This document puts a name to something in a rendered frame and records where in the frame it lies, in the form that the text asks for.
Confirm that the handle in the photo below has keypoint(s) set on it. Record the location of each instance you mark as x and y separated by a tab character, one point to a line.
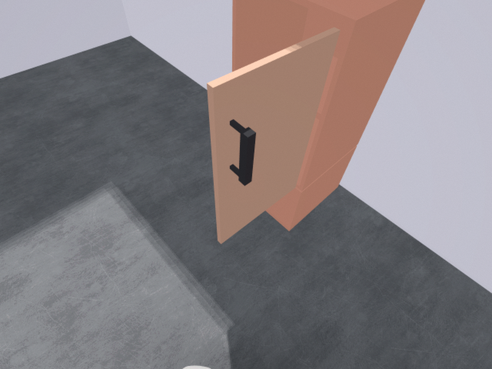
246	159

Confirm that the cupboard door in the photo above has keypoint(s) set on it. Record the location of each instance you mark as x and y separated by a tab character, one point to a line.
278	98

